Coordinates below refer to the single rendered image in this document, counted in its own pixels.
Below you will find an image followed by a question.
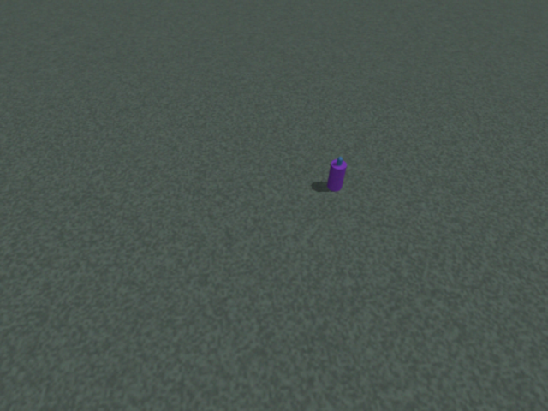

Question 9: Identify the bottle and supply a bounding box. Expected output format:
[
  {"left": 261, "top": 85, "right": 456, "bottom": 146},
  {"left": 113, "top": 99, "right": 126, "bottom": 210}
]
[{"left": 327, "top": 157, "right": 347, "bottom": 192}]

